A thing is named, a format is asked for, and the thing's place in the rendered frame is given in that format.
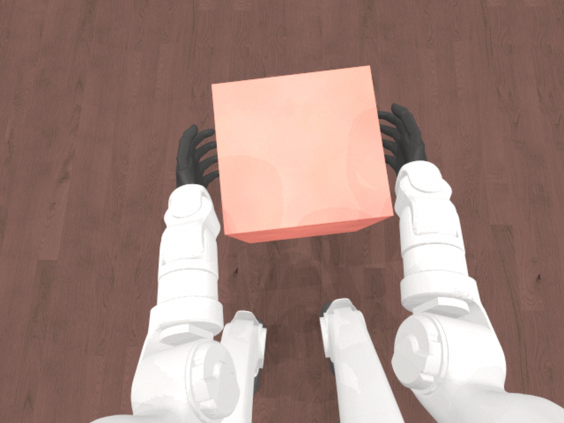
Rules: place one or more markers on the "robot left upper arm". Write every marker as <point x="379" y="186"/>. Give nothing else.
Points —
<point x="191" y="383"/>

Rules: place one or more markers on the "robot right hand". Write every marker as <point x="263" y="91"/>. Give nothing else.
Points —
<point x="409" y="146"/>

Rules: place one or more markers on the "robot left hand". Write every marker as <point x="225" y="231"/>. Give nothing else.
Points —
<point x="188" y="169"/>

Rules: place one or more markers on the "robot right upper arm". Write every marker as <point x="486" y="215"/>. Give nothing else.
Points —
<point x="457" y="370"/>

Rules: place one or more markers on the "carton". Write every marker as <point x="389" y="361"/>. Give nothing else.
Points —
<point x="300" y="155"/>

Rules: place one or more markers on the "robot left forearm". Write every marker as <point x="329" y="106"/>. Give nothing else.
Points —
<point x="188" y="306"/>

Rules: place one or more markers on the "right robot shin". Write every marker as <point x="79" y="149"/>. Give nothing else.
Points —
<point x="343" y="303"/>

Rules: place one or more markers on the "robot right forearm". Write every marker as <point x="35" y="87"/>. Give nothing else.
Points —
<point x="436" y="279"/>

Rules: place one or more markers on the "robot right thigh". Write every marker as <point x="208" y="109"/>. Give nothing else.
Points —
<point x="364" y="393"/>

